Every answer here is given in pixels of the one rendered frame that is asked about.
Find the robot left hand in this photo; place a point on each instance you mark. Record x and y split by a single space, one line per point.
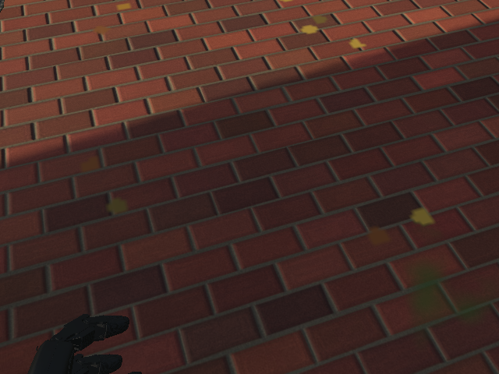
56 356

